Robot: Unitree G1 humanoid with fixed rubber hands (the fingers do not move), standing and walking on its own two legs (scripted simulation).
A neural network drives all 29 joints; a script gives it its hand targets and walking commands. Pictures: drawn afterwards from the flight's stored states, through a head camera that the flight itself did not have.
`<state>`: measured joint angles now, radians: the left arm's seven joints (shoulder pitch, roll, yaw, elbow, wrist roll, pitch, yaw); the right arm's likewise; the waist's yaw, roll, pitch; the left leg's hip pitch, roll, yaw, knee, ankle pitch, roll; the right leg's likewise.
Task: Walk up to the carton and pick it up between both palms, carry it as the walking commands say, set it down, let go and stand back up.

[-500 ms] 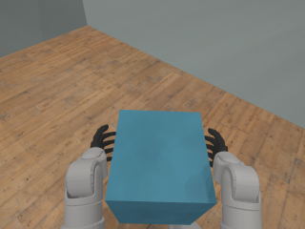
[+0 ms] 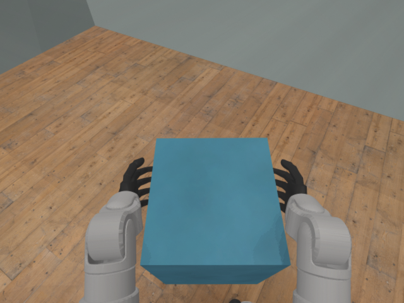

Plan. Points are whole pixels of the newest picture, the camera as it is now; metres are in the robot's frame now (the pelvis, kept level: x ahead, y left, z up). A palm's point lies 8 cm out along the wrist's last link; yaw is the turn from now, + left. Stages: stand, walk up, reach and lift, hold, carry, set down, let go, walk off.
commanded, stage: carry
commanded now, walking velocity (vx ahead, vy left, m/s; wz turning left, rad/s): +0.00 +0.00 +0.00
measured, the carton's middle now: (211, 217) +0.28 -0.01 +0.01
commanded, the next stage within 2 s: none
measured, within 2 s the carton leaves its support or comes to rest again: neither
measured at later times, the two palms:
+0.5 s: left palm out of the picture +0.09 +0.15 +0.09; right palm out of the picture +0.07 -0.14 +0.08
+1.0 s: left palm out of the picture +0.04 +0.16 +0.08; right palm out of the picture +0.04 -0.13 +0.08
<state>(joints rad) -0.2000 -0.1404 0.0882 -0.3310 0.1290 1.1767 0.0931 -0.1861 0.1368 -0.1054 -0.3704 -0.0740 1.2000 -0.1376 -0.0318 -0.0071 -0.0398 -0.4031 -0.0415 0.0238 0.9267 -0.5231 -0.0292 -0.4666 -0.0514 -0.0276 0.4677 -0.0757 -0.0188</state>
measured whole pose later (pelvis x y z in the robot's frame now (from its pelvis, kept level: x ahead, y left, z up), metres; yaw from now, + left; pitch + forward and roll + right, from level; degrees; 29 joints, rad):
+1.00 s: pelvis -0.22 +0.02 +0.00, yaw -1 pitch +3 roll -1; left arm -0.17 -0.13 0.09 -0.28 0.13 1.22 0.11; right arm -0.16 0.13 -0.09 -0.29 -0.11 1.23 -0.10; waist 0.01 0.01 -0.12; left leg -0.46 0.05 0.12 0.49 -0.10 0.02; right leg -0.36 -0.04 -0.08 0.55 -0.24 0.01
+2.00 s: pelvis -0.17 +0.00 +0.00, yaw -1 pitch +2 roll +0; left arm -0.19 -0.14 0.10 -0.17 0.14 1.12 0.10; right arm -0.17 0.14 -0.11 -0.18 -0.12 1.12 -0.09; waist 0.00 0.00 -0.10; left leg -0.39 0.07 0.12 0.52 -0.17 0.00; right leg -0.29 -0.03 -0.07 0.57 -0.32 0.00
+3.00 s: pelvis -0.16 -0.01 +0.01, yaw -8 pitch -5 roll +1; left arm -0.06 -0.13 0.10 0.01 0.21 0.78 0.06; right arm -0.10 0.13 -0.04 0.08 -0.19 0.76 -0.06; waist 0.06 -0.02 0.05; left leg -0.15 0.04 -0.01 0.41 -0.16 -0.02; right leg -0.09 0.02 0.03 0.45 -0.27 -0.02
